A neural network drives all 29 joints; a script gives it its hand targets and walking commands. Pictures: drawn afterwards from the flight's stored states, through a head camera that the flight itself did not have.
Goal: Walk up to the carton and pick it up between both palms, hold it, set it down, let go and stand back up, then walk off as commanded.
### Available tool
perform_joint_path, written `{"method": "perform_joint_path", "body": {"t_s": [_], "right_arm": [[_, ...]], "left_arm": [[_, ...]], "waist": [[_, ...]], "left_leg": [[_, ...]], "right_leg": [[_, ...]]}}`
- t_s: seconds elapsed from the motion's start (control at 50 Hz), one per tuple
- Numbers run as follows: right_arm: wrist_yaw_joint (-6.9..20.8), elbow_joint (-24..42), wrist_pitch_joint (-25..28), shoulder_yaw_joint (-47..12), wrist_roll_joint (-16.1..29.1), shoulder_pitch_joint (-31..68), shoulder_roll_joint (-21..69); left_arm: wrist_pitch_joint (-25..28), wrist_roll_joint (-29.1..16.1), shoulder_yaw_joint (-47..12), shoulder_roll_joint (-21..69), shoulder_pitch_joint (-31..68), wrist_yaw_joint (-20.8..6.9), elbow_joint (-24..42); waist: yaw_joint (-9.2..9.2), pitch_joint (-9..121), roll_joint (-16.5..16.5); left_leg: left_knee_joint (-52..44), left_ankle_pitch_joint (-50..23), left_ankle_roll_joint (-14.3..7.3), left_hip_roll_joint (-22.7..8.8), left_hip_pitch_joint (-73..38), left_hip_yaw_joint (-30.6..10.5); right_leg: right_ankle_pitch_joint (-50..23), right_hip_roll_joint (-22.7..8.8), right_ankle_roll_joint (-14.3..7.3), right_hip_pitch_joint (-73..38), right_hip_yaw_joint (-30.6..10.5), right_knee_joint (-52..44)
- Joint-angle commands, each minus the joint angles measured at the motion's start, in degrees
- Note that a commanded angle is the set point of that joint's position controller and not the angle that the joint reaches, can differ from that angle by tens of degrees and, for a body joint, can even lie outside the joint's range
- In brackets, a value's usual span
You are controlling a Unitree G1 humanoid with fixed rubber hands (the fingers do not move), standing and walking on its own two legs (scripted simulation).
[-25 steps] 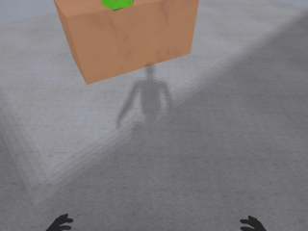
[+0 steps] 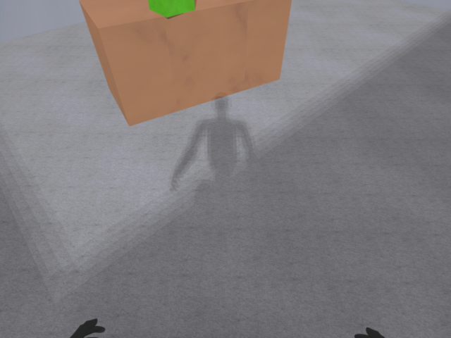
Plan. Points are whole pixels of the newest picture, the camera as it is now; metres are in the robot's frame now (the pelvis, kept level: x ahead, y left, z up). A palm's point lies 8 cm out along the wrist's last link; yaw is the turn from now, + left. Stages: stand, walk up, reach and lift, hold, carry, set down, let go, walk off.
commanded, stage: stand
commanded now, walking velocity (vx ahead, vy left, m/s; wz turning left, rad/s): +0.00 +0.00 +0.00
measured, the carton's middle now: out of the picture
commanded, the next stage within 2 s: walk up in 1.32 s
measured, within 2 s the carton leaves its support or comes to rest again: neither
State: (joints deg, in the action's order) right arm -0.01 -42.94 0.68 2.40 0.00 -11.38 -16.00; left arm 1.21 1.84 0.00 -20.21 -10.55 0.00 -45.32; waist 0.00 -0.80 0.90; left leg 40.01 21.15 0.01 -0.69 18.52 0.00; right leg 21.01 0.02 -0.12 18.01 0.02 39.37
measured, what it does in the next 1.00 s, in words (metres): stands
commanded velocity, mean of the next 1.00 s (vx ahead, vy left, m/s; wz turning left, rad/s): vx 0.00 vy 0.00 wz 0.00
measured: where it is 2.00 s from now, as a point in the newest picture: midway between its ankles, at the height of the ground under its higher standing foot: outside the picture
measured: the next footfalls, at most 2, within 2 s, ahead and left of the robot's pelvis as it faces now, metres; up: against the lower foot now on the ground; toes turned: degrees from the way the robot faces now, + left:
left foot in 1.82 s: +0.11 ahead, +0.20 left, +0.00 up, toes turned +6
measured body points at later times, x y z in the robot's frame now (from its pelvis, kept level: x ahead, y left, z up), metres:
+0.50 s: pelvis -0.01 +0.00 +0.00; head -0.01 +0.00 +0.45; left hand +0.10 +0.30 -0.11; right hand +0.10 -0.28 -0.12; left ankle +0.00 +0.12 -0.72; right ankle +0.00 -0.12 -0.72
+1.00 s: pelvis -0.02 +0.00 +0.00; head -0.02 -0.01 +0.45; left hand +0.08 +0.30 -0.11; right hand +0.07 -0.28 -0.12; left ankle +0.00 +0.12 -0.72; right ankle +0.00 -0.12 -0.72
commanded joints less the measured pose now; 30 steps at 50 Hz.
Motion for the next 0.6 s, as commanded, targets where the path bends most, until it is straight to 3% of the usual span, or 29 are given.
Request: {"method": "perform_joint_path", "body": {"t_s": [0.0, 0.02, 0.04, 0.1, 0.12, 0.16, 0.18, 0.22, 0.26, 0.3, 0.34, 0.38, 0.4, 0.44, 0.46, 0.5, 0.56, 0.58], "right_arm": [[-0.3, 2.0, 2.0, 3.2, -1.5, 4.4, -14.5], [-0.2, 1.1, 1.9, 3.0, -1.4, 3.4, -13.6], [-0.6, 1.1, 1.9, 3.1, -1.4, 3.4, -13.5], [-0.6, 0.9, 1.9, 2.9, -1.1, 3.9, -13.2], [-0.6, 0.7, 2.0, 2.6, -1.6, 4.8, -13.4], [-0.7, -0.2, 2.1, 2.5, -1.7, 3.7, -13.6], [-0.5, -0.9, 2.1, 2.8, -1.4, 3.9, -15.0], [-0.5, -0.5, 2.1, 2.7, -1.4, 5.4, -14.2], [-0.4, -2.0, 1.9, 2.9, -1.3, 4.1, -14.6], [-0.5, -2.4, 2.0, 2.5, -1.4, 4.2, -15.0], [-0.4, -1.3, 1.8, 2.5, -1.2, 5.4, -13.7], [-0.6, -2.6, 1.9, 2.3, -1.2, 4.0, -13.5], [-0.4, -2.7, 2.0, 2.3, -1.1, 5.1, -14.5], [-0.7, -2.2, 2.1, 2.2, -1.5, 5.1, -13.8], [-0.4, -2.5, 1.9, 2.5, -1.2, 6.0, -15.5], [-0.6, -4.1, 1.9, 2.0, -1.3, 4.3, -14.4], [-0.5, -3.8, 1.8, 2.2, -1.3, 5.1, -14.3], [-0.5, -4.7, 1.7, 2.1, -1.3, 4.8, -14.8]], "left_arm": [[2.7, -0.9, 3.6, -11.7, 3.0, 0.6, 2.2], [2.5, -0.6, 3.2, -11.6, 3.5, 0.7, 1.6], [2.3, -0.3, 3.3, -11.5, 3.1, 0.7, 1.8], [2.8, -0.6, 3.0, -11.1, 3.9, 0.7, 1.1], [2.7, -0.3, 3.1, -10.7, 4.8, 0.6, 0.9], [2.5, -0.5, 3.3, -11.8, 4.5, 0.6, 0.9], [2.6, -0.7, 3.2, -11.8, 4.4, 0.6, -0.2], [2.8, -0.9, 2.8, -10.7, 4.9, 0.6, 0.6], [2.2, -0.8, 3.1, -12.3, 4.4, 0.6, -1.1], [2.3, -1.2, 3.0, -11.1, 3.7, 0.6, -1.0], [2.4, -1.2, 2.9, -12.0, 5.2, 0.6, -1.3], [2.2, -1.0, 2.4, -10.8, 5.3, 0.5, -2.8], [2.4, -1.0, 2.3, -10.6, 4.6, 0.5, -2.5], [2.1, -0.9, 2.9, -11.4, 4.7, 0.2, -3.1], [2.3, -1.0, 2.9, -11.5, 4.8, 0.3, -3.3], [2.5, -1.1, 2.8, -11.6, 4.5, 0.3, -4.6], [2.2, -0.1, 2.9, -12.1, 4.7, 0.4, -4.8], [2.0, -0.9, 2.8, -12.5, 6.2, 0.5, -4.9]], "waist": [[-0.02, 2.4, 1.0], [1.05, 1.1, -1.5], [0.48, -0.4, -0.2], [0.88, 1.2, 0.3], [0.12, 0.7, 0.4], [-0.13, 0.5, -2.4], [0.27, 1.5, 0.3], [-0.21, 1.2, 1.3], [0.25, -0.4, -1.2], [-0.31, 0.9, 3.6], [0.39, -2.7, -1.2], [0.4, -0.2, -0.1], [-0.42, -0.5, 2.7], [0.08, -0.3, 2.0], [-0.35, -3.3, 3.9], [-0.39, -0.7, -0.2], [0.44, -0.8, 0.8], [0.03, -1.4, 0.3]], "left_leg": [[-7.4, -16.0, -4.0, -4.7, -3.4, -3.8], [-7.4, -14.4, -3.8, -4.3, -4.1, -3.7], [-7.9, -12.6, -3.5, -4.6, -3.0, -4.2], [-8.3, -12.0, -4.1, -4.7, -2.8, -4.8], [-9.2, -11.7, -4.0, -4.4, -2.9, -4.6], [-9.8, -10.5, -4.7, -5.0, -2.8, -5.1], [-9.5, -12.4, -4.1, -4.8, -4.8, -4.0], [-9.7, -12.8, -4.3, -4.6, -3.2, -5.1], [-9.6, -12.4, -3.8, -5.0, -3.0, -4.5], [-10.3, -13.0, -4.3, -5.4, -4.1, -4.7], [-10.5, -11.2, -4.1, -5.0, -2.4, -5.1], [-11.5, -8.7, -4.6, -5.5, -3.4, -5.3], [-12.4, -7.3, -4.3, -5.0, -1.3, -6.2], [-13.6, -7.0, -4.8, -6.1, -2.2, -6.9], [-14.3, -7.8, -4.5, -6.0, -1.2, -7.0], [-14.1, -9.3, -4.8, -6.0, -1.1, -6.9], [-12.6, -8.5, -3.4, -4.3, -4.5, -4.6], [-12.8, -9.3, -3.8, -4.7, -2.5, -5.7]], "right_leg": [[-18.0, -5.6, -4.0, -2.3, -6.9, -8.1], [-15.1, -5.8, -4.3, -0.6, -7.4, -9.1], [-13.6, -5.7, -4.9, -0.4, -8.2, -9.9], [-12.7, -5.4, -4.2, -1.1, -7.8, -10.4], [-12.8, -5.1, -3.8, -1.3, -7.2, -10.6], [-11.1, -5.6, -4.3, -1.0, -7.4, -9.9], [-12.6, -5.5, -4.2, -0.7, -8.1, -10.0], [-14.1, -4.5, -3.6, -1.7, -6.4, -9.6], [-13.8, -4.9, -3.7, -1.6, -7.0, -10.3], [-14.9, -5.4, -3.6, -2.3, -7.1, -9.9], [-12.3, -5.7, -4.1, 0.4, -8.6, -12.5], [-10.6, -5.3, -3.8, -1.5, -7.5, -11.7], [-9.5, -4.6, -3.7, -2.5, -7.7, -11.7], [-7.6, -4.7, -3.3, -1.7, -7.1, -12.2], [-9.5, -4.6, -3.2, 0.1, -7.2, -12.1], [-11.6, -5.0, -3.3, -3.8, -7.3, -11.4], [-9.7, -5.9, -3.6, -1.1, -9.0, -13.8], [-10.5, -5.8, -3.4, -1.2, -8.4, -13.0]]}}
